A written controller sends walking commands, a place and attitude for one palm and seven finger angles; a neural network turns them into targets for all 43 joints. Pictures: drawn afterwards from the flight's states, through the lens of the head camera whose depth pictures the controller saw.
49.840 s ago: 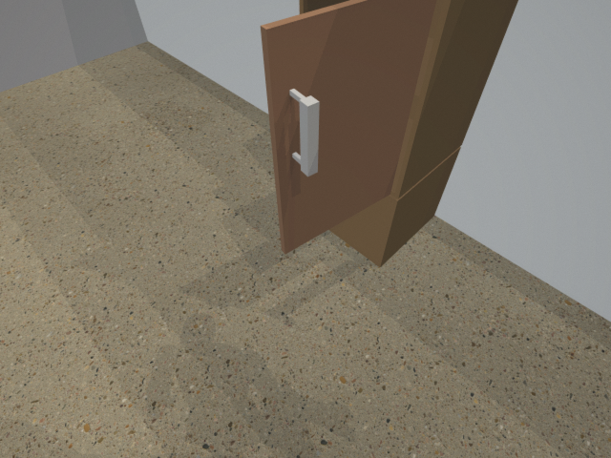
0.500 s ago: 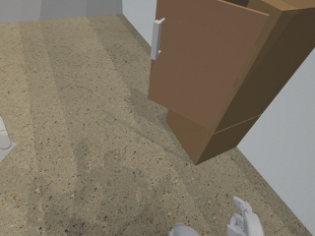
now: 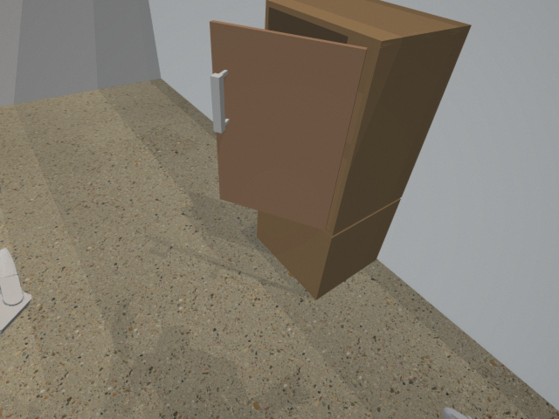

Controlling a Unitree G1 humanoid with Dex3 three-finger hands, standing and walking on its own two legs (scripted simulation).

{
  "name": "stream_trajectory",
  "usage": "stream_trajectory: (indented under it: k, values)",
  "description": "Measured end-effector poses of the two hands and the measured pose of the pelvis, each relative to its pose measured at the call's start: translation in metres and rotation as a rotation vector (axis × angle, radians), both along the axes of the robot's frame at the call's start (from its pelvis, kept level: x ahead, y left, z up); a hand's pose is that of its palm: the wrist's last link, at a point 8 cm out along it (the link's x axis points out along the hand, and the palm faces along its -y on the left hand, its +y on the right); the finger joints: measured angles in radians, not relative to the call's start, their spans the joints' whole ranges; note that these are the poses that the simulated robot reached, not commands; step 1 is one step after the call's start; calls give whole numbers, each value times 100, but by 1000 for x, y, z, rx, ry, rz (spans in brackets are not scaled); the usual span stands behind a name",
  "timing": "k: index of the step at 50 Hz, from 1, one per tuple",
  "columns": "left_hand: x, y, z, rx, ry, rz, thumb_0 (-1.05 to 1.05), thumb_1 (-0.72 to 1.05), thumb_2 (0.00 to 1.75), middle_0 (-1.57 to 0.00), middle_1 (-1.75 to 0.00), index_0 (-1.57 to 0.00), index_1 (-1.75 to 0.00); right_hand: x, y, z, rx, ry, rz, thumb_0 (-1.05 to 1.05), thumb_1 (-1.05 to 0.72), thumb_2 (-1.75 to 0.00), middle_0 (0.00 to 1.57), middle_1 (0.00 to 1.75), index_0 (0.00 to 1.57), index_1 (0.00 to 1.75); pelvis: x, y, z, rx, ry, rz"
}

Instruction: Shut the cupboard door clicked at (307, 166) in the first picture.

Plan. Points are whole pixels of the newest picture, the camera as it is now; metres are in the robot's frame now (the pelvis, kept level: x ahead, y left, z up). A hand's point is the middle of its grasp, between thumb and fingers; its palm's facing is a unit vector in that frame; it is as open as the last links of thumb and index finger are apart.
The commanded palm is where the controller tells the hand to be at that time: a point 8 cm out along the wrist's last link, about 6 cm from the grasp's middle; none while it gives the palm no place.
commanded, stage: stop stepping back and stand still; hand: left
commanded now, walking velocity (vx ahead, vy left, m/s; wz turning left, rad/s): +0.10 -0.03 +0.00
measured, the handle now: (222, 101) +0.92 +0.18 +0.06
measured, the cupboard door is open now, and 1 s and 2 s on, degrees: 33 33 33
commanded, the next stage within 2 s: let the arm hang, fingers relaxed in 0.46 s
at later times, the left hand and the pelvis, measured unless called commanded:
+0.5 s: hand out of the picture +0.17 +0.30 +0.17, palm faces +0.54 -0.74 -0.39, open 7.4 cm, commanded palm +0.11 +0.32 +0.18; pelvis -0.02 +0.02 +0.00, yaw +2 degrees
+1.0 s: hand out of the picture +0.00 +0.22 -0.17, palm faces +0.04 -0.98 -0.20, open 7.0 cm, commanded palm none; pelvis -0.02 +0.03 +0.01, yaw +2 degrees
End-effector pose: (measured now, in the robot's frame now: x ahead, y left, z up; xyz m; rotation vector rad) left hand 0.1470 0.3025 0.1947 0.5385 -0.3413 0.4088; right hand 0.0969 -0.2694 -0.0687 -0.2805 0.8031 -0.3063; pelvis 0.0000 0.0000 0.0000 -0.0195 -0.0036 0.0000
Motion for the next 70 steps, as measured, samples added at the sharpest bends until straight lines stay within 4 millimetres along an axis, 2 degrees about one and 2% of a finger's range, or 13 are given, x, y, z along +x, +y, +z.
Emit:
stream_trajectory:
  k: [6, 16, 22, 28, 29, 31, 35, 39, 43, 49, 57, 63, 70]
  values:
    - [-12, 13, -7, -48, 17, 89, 1, 88, 90, -21, -30, -21, -30, -13, 13, 0, 26, -25, 18, 2, -91, -90, 20, 30, 20, 30, -14, 2, 5, 6, -10, 11]
    - [-31, -17, -8, -37, 67, 26, 1, 88, 90, -21, -30, -21, -30, -2, 35, -12, 126, -14, 108, 2, -90, -90, 20, 30, 21, 30, -28, -8, 5, 22, -3, 8]
    - [-32, 9, -6, -31, 23, 86, 1, 88, 90, -21, -30, -22, -30, 14, 35, -9, 66, -7, 136, 2, -90, -90, 20, 30, 21, 30, -19, 5, 2, 10, -1, 39]
    - [-16, 37, -19, -75, 54, 128, 1, 88, 90, -21, -30, -21, -30, 37, 50, -2, 52, -41, 119, 2, -90, -90, 20, 30, 20, 30, -10, 23, 2, 13, -8, 21]
    - [-9, 39, -27, -74, 85, 114, 1, 89, 90, -20, -30, -21, -30, 41, 54, -1, 67, -58, 136, 2, -91, -90, 20, 30, 20, 30, -10, 26, 2, 11, -1, 24]
    - [10, 43, -68, -121, 281, 89, 0, 89, 90, -20, -30, -20, -30, 49, 59, -8, 94, -38, 188, 2, -90, -90, 20, 30, 20, 30, -12, 31, 1, 13, 14, 34]
    - [14, 26, -187, -287, 814, 66, 0, 90, 90, -19, -30, -19, -30, 53, 65, -29, 130, 30, 209, 1, -90, -90, 20, 30, 20, 30, -18, 39, -3, 22, 34, 24]
    - [-34, -20, -279, -437, 1214, 13, 1, 90, 90, -19, -29, -20, -30, 30, 66, -39, 141, 137, 186, 1, -91, -90, 20, 30, 20, 30, -21, 38, -2, 21, 33, 22]
    - [-94, -55, -326, -610, 1420, 43, 0, 92, 90, -20, -30, -20, -30, -10, 60, -42, 113, 293, 150, 1, -91, -90, 20, 30, 20, 30, -20, 34, 1, 19, 18, 32]
    - [-144, -34, -335, -635, 1520, 170, -3, 98, 90, -21, -30, -21, -30, -65, 52, -45, 101, 470, 79, 1, -91, -90, 20, 30, 20, 30, -20, 30, 6, 5, -4, 42]
    - [-190, -11, -321, -583, 1636, 281, -1, 93, 90, -20, -30, -20, -30, -103, 55, -58, 155, 528, 13, 1, -91, -90, 20, 30, 20, 30, -23, 33, 10, 8, -21, 27]
    - [-198, -8, -316, -567, 1645, 306, 0, 91, 90, -20, -30, -20, -30, -117, 59, -64, 186, 546, -3, 1, -91, -90, 20, 30, 20, 30, -26, 33, 11, 13, -28, 18]
    - [-186, -19, -320, -577, 1620, 267, 0, 91, 90, -19, -30, -20, -30, -121, 57, -64, 191, 540, -20, 1, -91, -90, 20, 30, 20, 30, -27, 31, 12, 16, -35, 12]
